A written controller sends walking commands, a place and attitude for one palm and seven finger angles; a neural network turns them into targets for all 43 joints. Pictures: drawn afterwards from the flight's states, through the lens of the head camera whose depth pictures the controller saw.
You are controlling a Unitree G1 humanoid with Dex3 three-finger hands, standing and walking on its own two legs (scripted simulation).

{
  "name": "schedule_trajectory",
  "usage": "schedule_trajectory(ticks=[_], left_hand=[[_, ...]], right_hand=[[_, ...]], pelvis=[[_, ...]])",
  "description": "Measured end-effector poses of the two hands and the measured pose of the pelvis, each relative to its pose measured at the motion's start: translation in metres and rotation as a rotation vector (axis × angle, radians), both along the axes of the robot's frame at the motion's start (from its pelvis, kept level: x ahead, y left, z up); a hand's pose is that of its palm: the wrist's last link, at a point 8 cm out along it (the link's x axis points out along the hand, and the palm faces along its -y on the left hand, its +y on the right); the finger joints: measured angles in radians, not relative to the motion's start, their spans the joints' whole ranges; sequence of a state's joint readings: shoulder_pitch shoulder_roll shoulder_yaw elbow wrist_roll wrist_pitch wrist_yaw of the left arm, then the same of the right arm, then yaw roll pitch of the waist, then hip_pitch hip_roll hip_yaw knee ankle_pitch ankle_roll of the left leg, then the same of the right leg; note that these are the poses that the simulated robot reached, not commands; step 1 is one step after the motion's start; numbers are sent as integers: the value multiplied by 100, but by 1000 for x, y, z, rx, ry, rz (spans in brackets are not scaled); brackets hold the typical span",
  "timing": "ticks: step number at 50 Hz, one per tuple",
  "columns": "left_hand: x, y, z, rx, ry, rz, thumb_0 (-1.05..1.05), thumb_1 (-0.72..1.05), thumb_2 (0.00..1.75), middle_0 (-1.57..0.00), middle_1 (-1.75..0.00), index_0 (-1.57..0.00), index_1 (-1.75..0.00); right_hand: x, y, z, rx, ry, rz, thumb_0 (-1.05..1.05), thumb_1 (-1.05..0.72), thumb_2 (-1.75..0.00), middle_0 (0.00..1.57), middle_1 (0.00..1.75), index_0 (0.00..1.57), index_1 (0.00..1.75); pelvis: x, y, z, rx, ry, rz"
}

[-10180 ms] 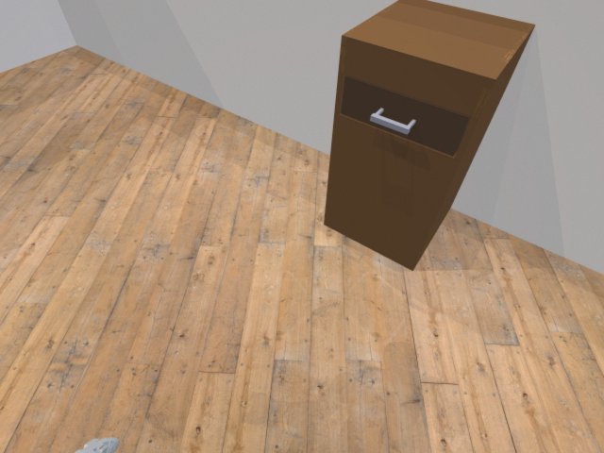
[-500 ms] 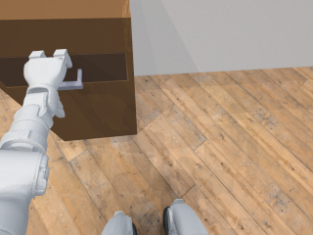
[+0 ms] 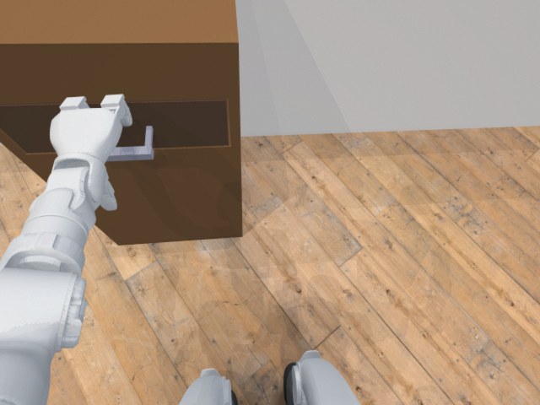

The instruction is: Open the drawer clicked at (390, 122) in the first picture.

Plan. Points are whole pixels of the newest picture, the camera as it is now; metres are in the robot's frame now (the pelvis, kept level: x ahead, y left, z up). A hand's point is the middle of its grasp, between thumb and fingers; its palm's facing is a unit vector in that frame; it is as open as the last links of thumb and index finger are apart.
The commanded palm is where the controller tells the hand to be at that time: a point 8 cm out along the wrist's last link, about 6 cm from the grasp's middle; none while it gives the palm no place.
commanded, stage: move the hooked fingers above the handle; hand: left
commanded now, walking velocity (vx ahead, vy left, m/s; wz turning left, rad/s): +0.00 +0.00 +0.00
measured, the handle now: (118, 144) +0.56 +0.23 -0.06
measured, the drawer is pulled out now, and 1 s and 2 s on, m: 0.00 0.00 0.00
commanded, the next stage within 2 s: lower the fingers behind the handle in 0.16 s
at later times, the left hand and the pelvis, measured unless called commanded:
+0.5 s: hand (108, 162) +0.49 +0.23 -0.02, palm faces -0.11 -0.04 -0.99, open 13.8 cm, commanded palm +0.49 +0.22 +0.03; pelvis +0.00 +0.00 -0.01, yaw +0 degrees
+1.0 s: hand (114, 173) +0.49 +0.23 -0.05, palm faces -0.07 -0.03 -1.00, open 13.8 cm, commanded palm +0.48 +0.22 -0.01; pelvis -0.02 +0.00 -0.03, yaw -1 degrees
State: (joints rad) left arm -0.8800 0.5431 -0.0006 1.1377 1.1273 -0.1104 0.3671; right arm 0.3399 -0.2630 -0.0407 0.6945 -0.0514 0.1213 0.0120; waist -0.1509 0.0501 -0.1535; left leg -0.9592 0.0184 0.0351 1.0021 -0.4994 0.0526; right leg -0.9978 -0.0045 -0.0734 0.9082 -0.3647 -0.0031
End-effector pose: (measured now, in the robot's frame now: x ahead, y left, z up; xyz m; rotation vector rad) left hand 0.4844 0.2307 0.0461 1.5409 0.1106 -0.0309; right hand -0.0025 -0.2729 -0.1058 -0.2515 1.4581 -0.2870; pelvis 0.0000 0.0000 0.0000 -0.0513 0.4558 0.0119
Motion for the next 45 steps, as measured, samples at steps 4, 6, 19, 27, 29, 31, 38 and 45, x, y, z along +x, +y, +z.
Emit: schedule_trajectory(ticks=[4, 6, 19, 27, 29, 31, 38, 45], left_hand=[[1, -3, -3, -10, 11, -3, 0, -49, 31, -31, -120, -32, -120], [2, -5, -5, -14, 9, -8, 0, -49, 31, -32, -120, -32, -120], [-2, 0, -6, 2, 19, 14, 0, -49, 31, -31, -120, -32, -120], [-6, -2, -16, -15, 9, -23, 0, -49, 31, -31, -120, -32, -120], [-7, -2, -19, -10, -5, -25, 0, -49, 31, -32, -120, -32, -120], [-9, -2, -22, -6, -16, -22, 0, -49, 31, -32, -120, -32, -120], [-10, -3, -34, 7, -19, 0, 0, -49, 31, -32, -120, -32, -120], [-9, -5, -37, 0, -20, 5, 0, -49, 31, -32, -120, -32, -120]], right_hand=[[4, -4, 0, -8, -7, 11, 0, -90, -90, 20, 30, 20, 30], [5, -5, 0, -12, -8, 12, 0, -90, -90, 20, 30, 20, 30], [-10, 0, -4, 13, 30, -10, 0, -90, -90, 20, 30, 20, 30], [-17, -2, -9, 6, 45, -8, 0, -90, -90, 20, 30, 20, 30], [-18, -3, -12, 4, 46, -8, 0, -90, -90, 20, 30, 20, 30], [-19, -3, -14, 5, 46, -6, 0, -90, -90, 20, 30, 20, 30], [-18, -4, -23, 4, 35, 3, 0, -90, -90, 20, 30, 20, 30], [-19, -3, -28, 5, 20, 7, 0, -90, -90, 20, 30, 20, 30]], pelvis=[[0, -1, -1, 1, 1, 0], [0, -2, -2, 2, 5, -1], [-1, -4, -1, 6, 4, -7], [-3, -5, -8, 5, 19, -10], [-5, -4, -11, 4, 25, -10], [-7, -4, -14, 3, 29, -9], [-13, -4, -22, 0, 41, -4], [-18, -4, -27, -1, 47, -7]])
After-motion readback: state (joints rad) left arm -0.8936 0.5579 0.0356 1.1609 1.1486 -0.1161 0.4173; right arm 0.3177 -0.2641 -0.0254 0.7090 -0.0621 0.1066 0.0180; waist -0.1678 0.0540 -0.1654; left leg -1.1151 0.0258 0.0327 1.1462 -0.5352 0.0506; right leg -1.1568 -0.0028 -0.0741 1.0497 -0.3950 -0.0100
